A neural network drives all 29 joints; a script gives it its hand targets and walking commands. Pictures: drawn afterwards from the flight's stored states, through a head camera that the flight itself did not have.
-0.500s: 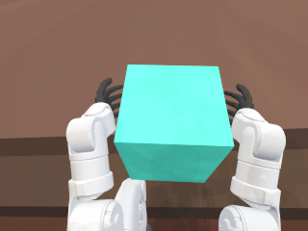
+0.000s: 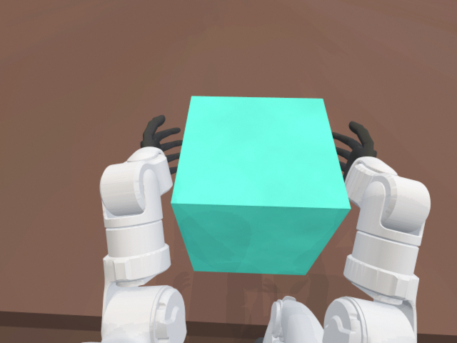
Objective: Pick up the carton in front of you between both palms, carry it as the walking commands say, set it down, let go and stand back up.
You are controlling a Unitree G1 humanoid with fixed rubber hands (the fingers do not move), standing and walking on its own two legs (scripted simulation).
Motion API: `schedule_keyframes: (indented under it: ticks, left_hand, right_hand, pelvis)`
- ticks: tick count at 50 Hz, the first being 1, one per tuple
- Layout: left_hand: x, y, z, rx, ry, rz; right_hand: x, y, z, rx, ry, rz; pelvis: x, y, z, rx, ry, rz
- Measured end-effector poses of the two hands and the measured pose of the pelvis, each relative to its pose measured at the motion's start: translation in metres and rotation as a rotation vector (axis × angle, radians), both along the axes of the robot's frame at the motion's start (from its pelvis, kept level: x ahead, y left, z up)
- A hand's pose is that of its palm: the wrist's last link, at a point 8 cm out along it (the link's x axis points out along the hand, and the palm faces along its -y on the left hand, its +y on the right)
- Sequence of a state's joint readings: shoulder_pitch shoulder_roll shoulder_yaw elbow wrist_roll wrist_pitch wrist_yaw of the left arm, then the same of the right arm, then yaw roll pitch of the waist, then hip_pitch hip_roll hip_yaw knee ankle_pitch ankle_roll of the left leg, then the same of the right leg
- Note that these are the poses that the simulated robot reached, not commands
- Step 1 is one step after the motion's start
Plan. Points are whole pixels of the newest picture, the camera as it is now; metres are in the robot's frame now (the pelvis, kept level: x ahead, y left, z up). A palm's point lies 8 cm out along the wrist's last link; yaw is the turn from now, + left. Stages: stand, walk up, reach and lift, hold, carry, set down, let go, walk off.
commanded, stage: carry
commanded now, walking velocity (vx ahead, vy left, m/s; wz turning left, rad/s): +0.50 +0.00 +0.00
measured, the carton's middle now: (252, 192) +0.36 +0.02 +0.10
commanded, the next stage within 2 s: none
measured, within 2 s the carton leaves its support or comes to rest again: neither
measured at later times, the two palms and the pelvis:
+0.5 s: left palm out of the picture +0.69 +0.18 +0.35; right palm out of the picture +0.67 -0.12 +0.34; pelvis +0.33 +0.07 +0.18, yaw +0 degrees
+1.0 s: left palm out of the picture +0.98 +0.21 +0.50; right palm out of the picture +0.99 -0.10 +0.49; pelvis +0.65 +0.04 +0.30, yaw +2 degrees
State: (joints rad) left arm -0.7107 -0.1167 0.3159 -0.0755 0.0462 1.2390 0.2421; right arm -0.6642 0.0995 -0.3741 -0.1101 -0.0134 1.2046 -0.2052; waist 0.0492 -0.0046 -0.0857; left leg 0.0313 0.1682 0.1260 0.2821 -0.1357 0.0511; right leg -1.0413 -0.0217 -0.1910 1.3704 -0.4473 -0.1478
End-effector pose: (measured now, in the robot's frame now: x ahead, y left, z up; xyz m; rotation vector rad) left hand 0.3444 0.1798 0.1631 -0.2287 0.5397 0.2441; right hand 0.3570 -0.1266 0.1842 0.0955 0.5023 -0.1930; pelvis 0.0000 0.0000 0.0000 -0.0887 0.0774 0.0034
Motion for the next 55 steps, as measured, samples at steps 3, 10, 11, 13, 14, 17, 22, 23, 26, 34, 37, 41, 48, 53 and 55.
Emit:
schedule_keyframes:
  ticks: [3, 10, 11, 13, 14, 17, 22, 23, 26, 34, 37, 41, 48, 53, 55]
  left_hand:
    - [0.023, 0.012, 0.018, 0.02, 0.04, 0.079]
    - [0.094, 0.018, 0.093, 0.043, 0.037, 0.114]
    - [0.109, 0.017, 0.107, 0.048, 0.011, 0.105]
    - [0.14, 0.013, 0.136, 0.07, -0.039, 0.087]
    - [0.155, 0.012, 0.149, 0.084, -0.058, 0.077]
    - [0.202, 0.009, 0.178, 0.115, -0.079, 0.04]
    - [0.293, 0.004, 0.194, 0.111, -0.037, -0.043]
    - [0.313, 0.004, 0.194, 0.108, -0.025, -0.06]
    - [0.365, 0.002, 0.192, 0.101, 0.027, -0.102]
    - [0.442, 0.015, 0.241, 0.038, 0.049, -0.094]
    - [0.473, 0.028, 0.274, 0.049, 0.004, -0.071]
    - [0.516, 0.04, 0.311, 0.049, -0.038, -0.044]
    - [0.608, 0.038, 0.337, 0.073, -0.037, -0.003]
    - [0.664, 0.023, 0.318, 0.09, 0.031, 0.016]
    - [0.68, 0.018, 0.305, 0.073, 0.082, 0.011]
  right_hand:
    - [0.054, 0.012, 0.002, 0.008, 0.067, 0.046]
    - [0.127, 0.018, 0.058, 0.058, 0.084, 0.031]
    - [0.14, 0.015, 0.072, 0.056, 0.058, 0.024]
    - [0.166, 0.011, 0.099, 0.048, 0.007, 0.011]
    - [0.18, 0.009, 0.11, 0.046, -0.013, 0.006]
    - [0.22, 0.007, 0.134, 0.061, -0.031, -0.009]
    - [0.286, 0.004, 0.148, 0.098, 0.024, -0.046]
    - [0.296, 0.004, 0.15, 0.107, 0.036, -0.061]
    - [0.318, 0.001, 0.16, 0.085, 0.075, -0.138]
    - [0.402, 0.014, 0.23, 0.078, 0.069, -0.144]
    - [0.444, 0.027, 0.266, 0.059, 0.018, -0.097]
    - [0.498, 0.04, 0.302, 0.042, -0.027, -0.047]
    - [0.6, 0.035, 0.318, 0.021, -0.027, -0.016]
    - [0.669, 0.02, 0.289, 0.047, 0.042, -0.003]
    - [0.687, 0.017, 0.276, 0.074, 0.097, -0.005]
  pelvis:
    - [0.037, -0.014, 0.027, -0.002, -0.019, -0.001]
    - [0.113, -0.011, 0.106, 0.028, -0.039, 0.021]
    - [0.125, -0.01, 0.114, 0.038, -0.036, 0.023]
    - [0.151, -0.004, 0.127, 0.055, -0.024, 0.021]
    - [0.165, 0.0, 0.131, 0.064, -0.021, 0.017]
    - [0.21, 0.015, 0.146, 0.103, -0.025, 0.008]
    - [0.289, 0.043, 0.167, 0.166, 0.004, -0.004]
    - [0.305, 0.051, 0.171, 0.162, -0.002, -0.01]
    - [0.343, 0.069, 0.194, 0.159, -0.036, -0.002]
    - [0.426, 0.078, 0.273, 0.132, -0.052, -0.019]
    - [0.462, 0.076, 0.294, 0.116, -0.037, -0.022]
    - [0.514, 0.069, 0.311, 0.101, -0.02, -0.008]
    - [0.618, 0.047, 0.309, 0.101, -0.017, 0.014]
    - [0.675, 0.033, 0.3, 0.093, -0.024, 0.028]
    - [0.691, 0.031, 0.305, 0.101, -0.018, 0.026]
